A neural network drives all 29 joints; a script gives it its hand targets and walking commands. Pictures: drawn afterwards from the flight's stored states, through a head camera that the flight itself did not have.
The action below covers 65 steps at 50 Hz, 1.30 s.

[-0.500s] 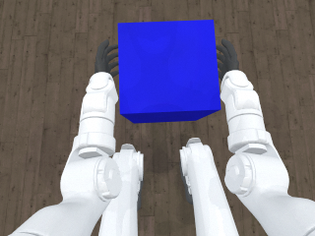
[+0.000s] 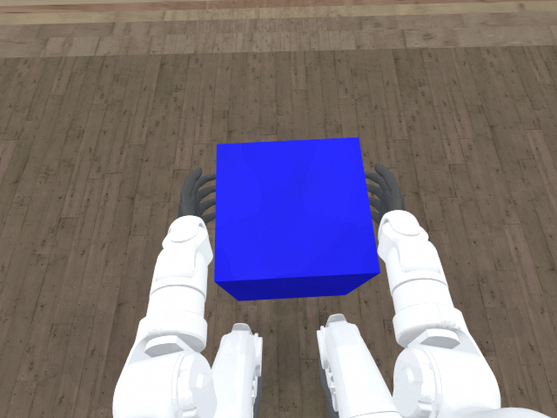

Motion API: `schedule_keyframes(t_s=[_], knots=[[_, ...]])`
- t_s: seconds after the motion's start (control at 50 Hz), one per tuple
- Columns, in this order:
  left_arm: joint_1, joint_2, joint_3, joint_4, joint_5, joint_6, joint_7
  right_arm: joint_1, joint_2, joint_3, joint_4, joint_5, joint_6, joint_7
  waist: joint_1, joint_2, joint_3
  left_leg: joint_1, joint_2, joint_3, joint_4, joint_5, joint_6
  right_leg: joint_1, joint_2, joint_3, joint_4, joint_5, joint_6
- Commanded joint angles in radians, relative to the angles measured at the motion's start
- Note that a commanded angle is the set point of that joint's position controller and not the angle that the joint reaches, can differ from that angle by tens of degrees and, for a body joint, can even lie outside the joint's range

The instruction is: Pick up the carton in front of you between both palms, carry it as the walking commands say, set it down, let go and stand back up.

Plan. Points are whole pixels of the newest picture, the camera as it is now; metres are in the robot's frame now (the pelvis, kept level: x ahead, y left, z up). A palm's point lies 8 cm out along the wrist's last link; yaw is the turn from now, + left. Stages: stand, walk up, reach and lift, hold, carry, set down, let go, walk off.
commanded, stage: reach and lift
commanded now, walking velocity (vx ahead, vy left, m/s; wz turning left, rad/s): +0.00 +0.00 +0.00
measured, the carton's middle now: (290, 230) +0.39 -0.02 -0.11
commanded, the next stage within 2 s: hold in 1.70 s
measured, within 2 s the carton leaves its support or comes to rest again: neither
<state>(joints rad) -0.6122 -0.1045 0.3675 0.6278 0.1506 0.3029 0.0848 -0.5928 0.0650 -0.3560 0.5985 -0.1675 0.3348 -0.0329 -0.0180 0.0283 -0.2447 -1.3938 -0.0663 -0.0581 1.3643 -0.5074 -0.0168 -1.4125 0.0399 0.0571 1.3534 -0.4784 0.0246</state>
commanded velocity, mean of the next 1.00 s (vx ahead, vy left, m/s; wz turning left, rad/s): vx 0.00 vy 0.00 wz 0.00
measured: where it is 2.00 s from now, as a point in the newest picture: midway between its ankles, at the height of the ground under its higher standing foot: (292, 408)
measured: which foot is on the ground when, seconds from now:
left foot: down 0.00-1.00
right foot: down 0.00-1.00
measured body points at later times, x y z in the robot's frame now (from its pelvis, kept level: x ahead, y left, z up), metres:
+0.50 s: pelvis +0.04 +0.00 +0.12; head +0.07 +0.00 +0.57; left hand +0.37 +0.15 +0.11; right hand +0.36 -0.16 +0.11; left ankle +0.06 +0.12 -0.59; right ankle +0.07 -0.13 -0.59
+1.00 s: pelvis +0.03 +0.00 +0.15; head +0.01 +0.00 +0.60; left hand +0.35 +0.15 +0.17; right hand +0.34 -0.16 +0.17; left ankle +0.06 +0.12 -0.59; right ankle +0.07 -0.13 -0.59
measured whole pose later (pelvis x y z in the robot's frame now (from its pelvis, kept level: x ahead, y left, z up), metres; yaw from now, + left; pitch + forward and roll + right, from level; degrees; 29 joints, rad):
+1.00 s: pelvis +0.03 +0.00 +0.15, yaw +0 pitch -4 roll +0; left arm -0.36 -0.18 0.35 0.41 0.31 0.59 -0.01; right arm -0.34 0.17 -0.32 0.38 -0.30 0.61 0.02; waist -0.01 0.01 0.03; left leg -0.18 -0.03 -0.08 0.49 -0.23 0.00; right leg -0.20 0.02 0.07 0.48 -0.21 0.01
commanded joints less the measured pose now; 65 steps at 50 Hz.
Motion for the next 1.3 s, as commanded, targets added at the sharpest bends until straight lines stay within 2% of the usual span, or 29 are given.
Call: schedule_keyframes(t_s=[0.0,0.28,0.54,0.6,0.68,0.76,0.8,0.94,1.28], knots=[[-0.506,-1.066,-0.577,0.039,-0.107,-0.005,-0.245,-0.536,1.055,0.583,0.000,0.125,-0.020,0.221,-0.013,-0.035,-0.612,0.389,-0.106,0.023,-0.242,0.218,0.005,0.545,0.109,-0.026,-0.227,0.248,-0.009],[-0.287,-1.083,-0.619,-0.022,-0.082,0.029,-0.263,-0.330,1.062,0.621,-0.059,0.103,0.004,0.237,0.001,-0.023,-0.410,0.778,-0.065,-0.029,-0.553,0.362,0.015,0.890,0.084,0.018,-0.526,0.372,-0.030],[-0.148,-1.074,-0.681,-0.159,-0.106,0.186,-0.300,-0.192,1.064,0.682,-0.190,0.122,0.154,0.255,0.012,-0.026,-0.168,1.115,-0.027,-0.040,-0.843,0.497,0.017,1.228,0.055,0.027,-0.813,0.490,-0.025],[-0.128,-1.064,-0.684,-0.194,-0.110,0.228,-0.309,-0.176,1.050,0.688,-0.227,0.126,0.197,0.257,0.011,-0.027,-0.103,1.174,-0.022,-0.037,-0.901,0.487,0.016,1.282,0.051,0.026,-0.877,0.474,-0.023],[-0.127,-1.029,-0.626,-0.184,-0.081,0.274,-0.320,-0.167,1.030,0.628,-0.213,0.099,0.243,0.264,0.007,-0.025,0.027,1.189,-0.018,-0.028,-0.960,0.376,0.017,1.286,0.045,0.017,-0.939,0.366,-0.029],[-0.182,-1.015,-0.552,-0.139,-0.045,0.286,-0.333,-0.219,1.019,0.553,-0.165,0.065,0.257,0.276,0.007,-0.022,0.098,1.167,-0.013,-0.018,-0.982,0.264,0.027,1.277,0.039,0.007,-0.956,0.264,-0.034],[-0.229,-1.028,-0.555,-0.148,-0.048,0.279,-0.338,-0.268,1.032,0.559,-0.175,0.068,0.251,0.282,0.008,-0.021,0.077,1.175,-0.012,-0.018,-0.980,0.254,0.029,1.287,0.036,0.006,-0.953,0.252,-0.035],[-0.283,-1.038,-0.577,-0.178,-0.054,0.272,-0.340,-0.325,1.051,0.589,-0.205,0.081,0.246,0.286,0.013,-0.025,-0.001,1.212,-0.015,-0.017,-0.978,0.287,0.026,1.333,0.039,0.007,-0.947,0.283,-0.028],[-0.137,-1.000,-0.618,-0.282,-0.078,0.308,-0.330,-0.175,1.022,0.626,-0.306,0.104,0.283,0.268,0.013,-0.027,-0.011,1.296,-0.025,-0.018,-1.007,0.480,0.014,1.414,0.048,0.012,-0.986,0.475,-0.016]])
